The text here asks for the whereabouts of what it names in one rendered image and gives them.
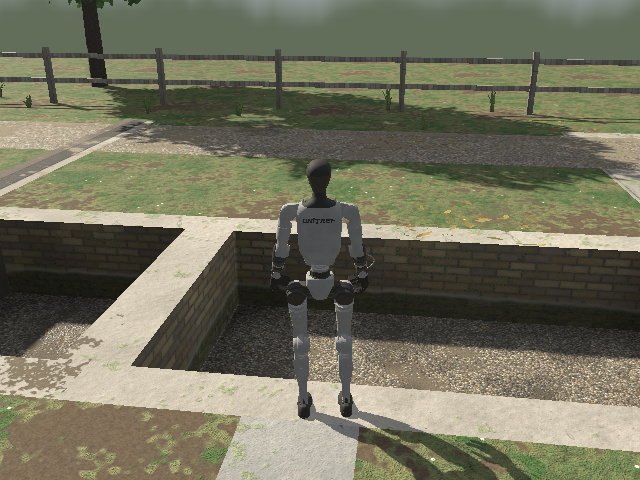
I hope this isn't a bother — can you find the left robot forearm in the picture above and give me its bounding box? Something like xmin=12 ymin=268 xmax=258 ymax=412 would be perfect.
xmin=271 ymin=243 xmax=286 ymax=279

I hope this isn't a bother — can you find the right robot thigh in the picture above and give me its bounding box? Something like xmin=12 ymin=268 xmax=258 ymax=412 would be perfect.
xmin=334 ymin=280 xmax=354 ymax=354

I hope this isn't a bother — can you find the robot left hand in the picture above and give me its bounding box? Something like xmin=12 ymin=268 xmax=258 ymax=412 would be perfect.
xmin=270 ymin=275 xmax=291 ymax=296

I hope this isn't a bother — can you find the robot right hand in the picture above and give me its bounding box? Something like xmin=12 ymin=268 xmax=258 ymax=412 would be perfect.
xmin=347 ymin=274 xmax=369 ymax=294

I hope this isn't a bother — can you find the robot left shin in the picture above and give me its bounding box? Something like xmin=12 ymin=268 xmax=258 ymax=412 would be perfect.
xmin=293 ymin=337 xmax=309 ymax=405

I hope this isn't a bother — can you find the right robot forearm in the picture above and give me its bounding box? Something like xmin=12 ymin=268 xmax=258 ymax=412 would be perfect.
xmin=353 ymin=242 xmax=368 ymax=278

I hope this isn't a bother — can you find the robot right upper arm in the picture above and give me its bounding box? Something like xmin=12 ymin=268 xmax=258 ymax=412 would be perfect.
xmin=340 ymin=202 xmax=364 ymax=258

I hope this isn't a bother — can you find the robot left upper arm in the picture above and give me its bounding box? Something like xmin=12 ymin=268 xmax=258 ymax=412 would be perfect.
xmin=275 ymin=202 xmax=298 ymax=258

